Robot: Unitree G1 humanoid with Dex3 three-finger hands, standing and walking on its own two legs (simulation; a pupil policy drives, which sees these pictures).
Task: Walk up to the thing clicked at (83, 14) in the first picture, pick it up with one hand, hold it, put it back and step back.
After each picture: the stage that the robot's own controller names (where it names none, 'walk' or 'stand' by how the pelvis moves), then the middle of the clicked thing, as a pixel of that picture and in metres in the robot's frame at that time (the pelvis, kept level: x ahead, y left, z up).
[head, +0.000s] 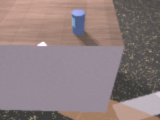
stand; (78, 22) +0.74 +0.05 +0.03
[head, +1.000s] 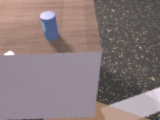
walk; (49, 26) +0.64 +0.20 +0.06
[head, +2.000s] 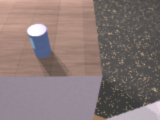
stand; (40, 41) +0.50 +0.19 +0.07
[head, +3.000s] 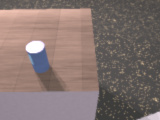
stand; (38, 57) +0.47 +0.20 +0.04
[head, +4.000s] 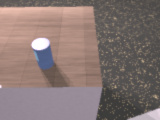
stand; (43, 54) +0.48 +0.19 +0.03
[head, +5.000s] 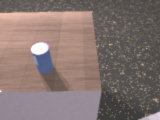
stand; (42, 58) +0.48 +0.19 +0.03
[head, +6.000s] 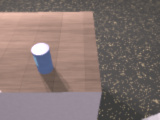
stand; (43, 59) +0.47 +0.19 +0.03
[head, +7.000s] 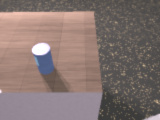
stand; (43, 59) +0.47 +0.19 +0.03
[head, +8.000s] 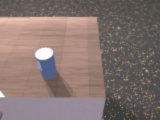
rise first; (46, 63) +0.46 +0.19 +0.03
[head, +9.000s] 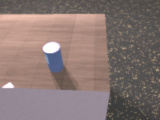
go down; (54, 57) +0.49 +0.18 +0.04
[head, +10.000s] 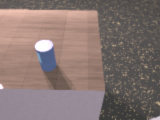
go down; (46, 56) +0.48 +0.17 +0.04
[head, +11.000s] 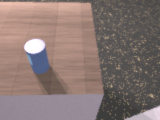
go down; (38, 57) +0.45 +0.17 +0.05
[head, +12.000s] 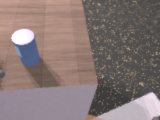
close in; (27, 48) +0.47 +0.18 +0.07
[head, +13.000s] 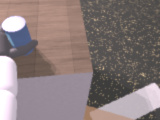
close; (19, 37) +0.49 +0.19 +0.09
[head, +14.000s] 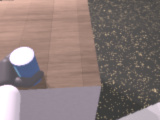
lift; (27, 67) +0.38 +0.18 +0.10
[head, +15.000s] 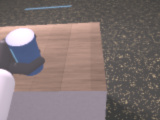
lift; (26, 53) +0.32 +0.17 +0.24
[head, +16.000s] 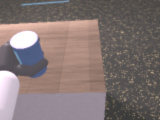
hold; (30, 55) +0.33 +0.16 +0.22
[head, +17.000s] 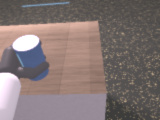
hold; (32, 58) +0.33 +0.16 +0.21
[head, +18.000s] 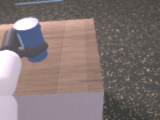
crouch; (32, 40) +0.39 +0.16 +0.23
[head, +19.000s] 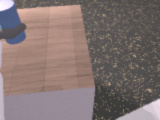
lower; (9, 23) +0.48 +0.21 +0.20
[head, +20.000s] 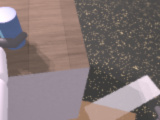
lower; (10, 29) +0.51 +0.19 +0.10
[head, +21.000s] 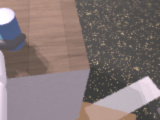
lower; (8, 31) +0.50 +0.19 +0.10
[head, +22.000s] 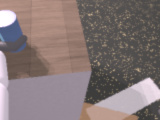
lower; (10, 32) +0.49 +0.20 +0.10
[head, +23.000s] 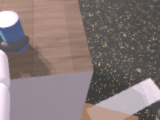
lower; (12, 33) +0.49 +0.19 +0.10
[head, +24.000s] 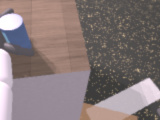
withdraw; (16, 35) +0.49 +0.18 +0.09
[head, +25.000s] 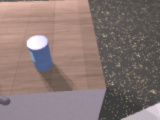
sink last; (40, 54) +0.45 +0.16 +0.08
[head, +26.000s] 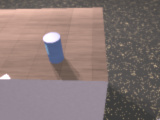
stand; (54, 48) +0.51 +0.17 +0.07
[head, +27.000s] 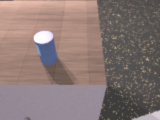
stand; (46, 48) +0.48 +0.17 +0.08
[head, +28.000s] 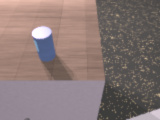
stand; (44, 44) +0.49 +0.17 +0.09
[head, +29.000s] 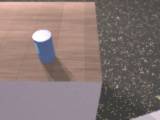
stand; (44, 47) +0.49 +0.18 +0.07
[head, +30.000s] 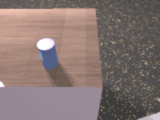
walk; (48, 54) +0.49 +0.17 +0.03
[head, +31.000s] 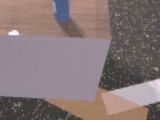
walk; (61, 7) +0.67 +0.13 +0.05
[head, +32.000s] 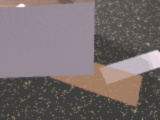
walk; out of the picture +0.95 +0.21 +0.05
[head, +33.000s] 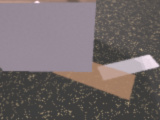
stand; out of the picture +1.16 +0.18 +0.05
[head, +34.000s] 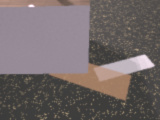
stand; out of the picture +1.15 +0.19 +0.03
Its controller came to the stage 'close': yes
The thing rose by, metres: 0.21
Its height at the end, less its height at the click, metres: +0.00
